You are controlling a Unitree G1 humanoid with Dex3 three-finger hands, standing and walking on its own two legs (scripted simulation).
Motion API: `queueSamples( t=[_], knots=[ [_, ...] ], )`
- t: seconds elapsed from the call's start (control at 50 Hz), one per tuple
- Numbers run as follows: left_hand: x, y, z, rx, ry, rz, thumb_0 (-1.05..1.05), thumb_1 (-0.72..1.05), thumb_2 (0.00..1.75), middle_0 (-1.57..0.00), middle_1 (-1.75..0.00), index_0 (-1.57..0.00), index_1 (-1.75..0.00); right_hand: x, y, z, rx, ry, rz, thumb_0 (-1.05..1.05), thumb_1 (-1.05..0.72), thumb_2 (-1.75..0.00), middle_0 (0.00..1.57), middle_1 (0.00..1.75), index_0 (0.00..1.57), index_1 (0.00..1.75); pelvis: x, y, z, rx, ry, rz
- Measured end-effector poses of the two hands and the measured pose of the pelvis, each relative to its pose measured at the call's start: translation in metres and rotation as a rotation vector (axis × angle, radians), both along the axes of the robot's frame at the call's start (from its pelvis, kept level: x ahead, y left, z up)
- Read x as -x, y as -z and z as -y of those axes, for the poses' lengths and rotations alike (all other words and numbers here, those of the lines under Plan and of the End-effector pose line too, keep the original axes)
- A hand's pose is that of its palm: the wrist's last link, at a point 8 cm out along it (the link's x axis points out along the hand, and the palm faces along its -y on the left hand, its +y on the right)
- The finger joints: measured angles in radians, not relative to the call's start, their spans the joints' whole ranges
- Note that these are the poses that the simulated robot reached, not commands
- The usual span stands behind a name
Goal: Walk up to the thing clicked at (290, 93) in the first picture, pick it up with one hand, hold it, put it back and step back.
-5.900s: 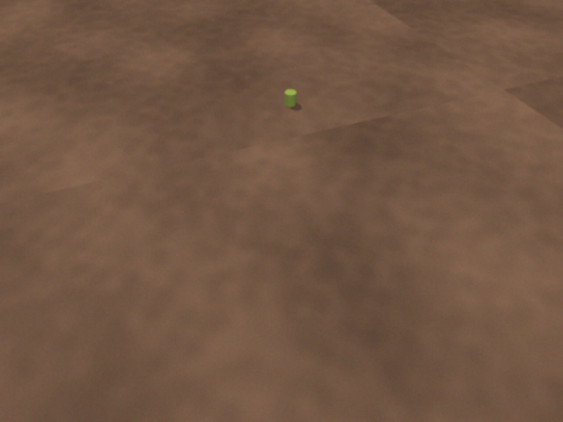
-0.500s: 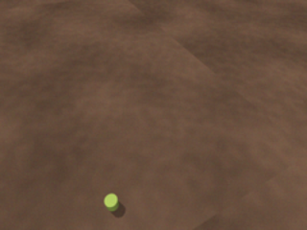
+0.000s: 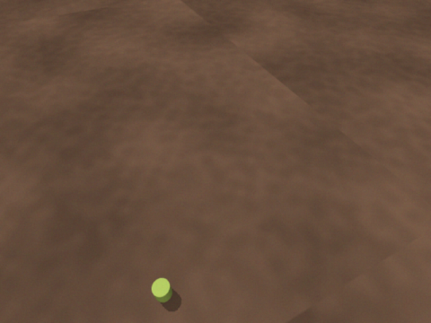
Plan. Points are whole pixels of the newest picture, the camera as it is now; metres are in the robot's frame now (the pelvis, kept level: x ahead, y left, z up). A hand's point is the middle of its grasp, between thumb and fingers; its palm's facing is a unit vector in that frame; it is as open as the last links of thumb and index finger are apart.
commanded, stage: walk up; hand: left
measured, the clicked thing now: (162, 290) +0.39 +0.26 -0.74
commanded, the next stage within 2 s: stand in 0.58 s
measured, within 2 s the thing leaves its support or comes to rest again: neither
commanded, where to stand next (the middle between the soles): +0.01 +0.01 m, yaw +0 degrees
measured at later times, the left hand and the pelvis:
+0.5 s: hand out of the picture +0.10 +0.25 -0.15, palm faces +0.00 -0.94 -0.33, open 7.3 cm; pelvis +0.00 +0.00 +0.00, yaw -1 degrees
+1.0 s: hand out of the picture +0.07 +0.25 -0.15, palm faces -0.02 -0.94 -0.35, open 7.3 cm; pelvis -0.01 +0.00 +0.00, yaw -1 degrees
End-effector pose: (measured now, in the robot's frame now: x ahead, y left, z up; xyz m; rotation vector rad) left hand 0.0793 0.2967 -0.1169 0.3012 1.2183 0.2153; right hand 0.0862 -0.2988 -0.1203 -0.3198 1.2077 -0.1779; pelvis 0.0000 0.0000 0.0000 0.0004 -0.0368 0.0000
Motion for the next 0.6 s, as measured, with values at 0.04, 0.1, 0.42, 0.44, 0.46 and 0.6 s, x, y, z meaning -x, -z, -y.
queueSamples(
  t=[0.04, 0.1, 0.42, 0.44, 0.46, 0.6],
  knots=[
    [-0.001, 0.000, 0.001, 0.001, 0.000, 0.001, 0.00, 0.91, 0.90, -0.20, -0.30, -0.21, -0.30, 0.002, 0.000, 0.001, 0.001, 0.006, -0.006, 0.01, -0.90, -0.90, 0.20, 0.30, 0.21, 0.30, -0.001, 0.000, 0.000, 0.000, 0.000, 0.001],
    [-0.004, 0.000, 0.002, 0.003, 0.002, 0.003, 0.00, 0.91, 0.90, -0.20, -0.30, -0.21, -0.30, 0.006, 0.000, 0.002, 0.003, 0.012, -0.014, 0.01, -0.90, -0.90, 0.20, 0.30, 0.21, 0.30, -0.002, 0.000, 0.001, 0.001, 0.001, 0.002],
    [-0.010, 0.000, 0.002, 0.008, 0.013, 0.016, 0.00, 0.91, 0.90, -0.20, -0.30, -0.21, -0.30, 0.017, -0.001, 0.001, 0.007, 0.027, -0.020, 0.01, -0.90, -0.90, 0.20, 0.30, 0.20, 0.30, -0.002, -0.001, -0.001, -0.001, 0.009, 0.005],
    [-0.010, 0.000, 0.002, 0.008, 0.013, 0.017, 0.00, 0.91, 0.90, -0.20, -0.30, -0.21, -0.30, 0.017, -0.001, 0.000, 0.006, 0.027, -0.019, 0.01, -0.90, -0.90, 0.20, 0.30, 0.20, 0.30, -0.002, -0.001, -0.001, -0.001, 0.009, 0.005],
    [-0.010, 0.000, 0.002, 0.009, 0.013, 0.017, 0.00, 0.91, 0.90, -0.20, -0.30, -0.21, -0.30, 0.017, -0.001, 0.000, 0.006, 0.026, -0.019, 0.01, -0.90, -0.90, 0.20, 0.30, 0.20, 0.30, -0.002, -0.001, -0.001, -0.001, 0.009, 0.006],
    [-0.006, 0.001, 0.001, 0.008, 0.015, 0.013, 0.00, 0.91, 0.90, -0.20, -0.30, -0.21, -0.30, 0.018, 0.000, -0.003, 0.001, 0.027, -0.013, 0.01, -0.90, -0.90, 0.20, 0.30, 0.21, 0.30, -0.001, -0.001, -0.002, -0.002, 0.013, 0.008]
  ],
)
